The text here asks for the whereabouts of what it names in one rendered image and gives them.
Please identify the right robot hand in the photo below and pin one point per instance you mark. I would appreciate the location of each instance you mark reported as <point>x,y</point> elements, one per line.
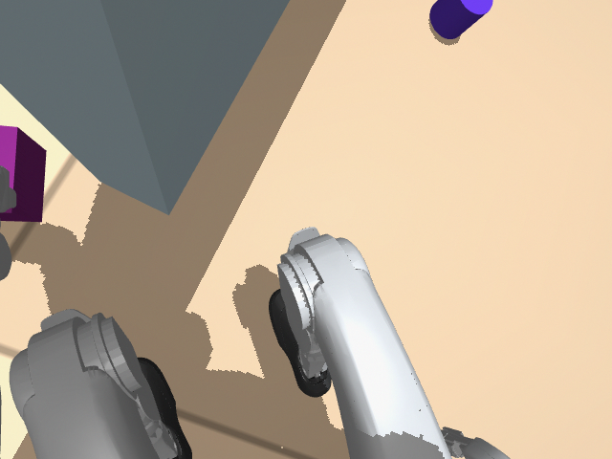
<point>477,448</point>

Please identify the left robot foot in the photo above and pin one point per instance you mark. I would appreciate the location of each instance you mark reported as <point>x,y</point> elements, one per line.
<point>166,405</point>

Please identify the right robot foot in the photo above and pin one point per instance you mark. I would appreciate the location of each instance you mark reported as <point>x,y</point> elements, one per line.
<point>313,387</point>

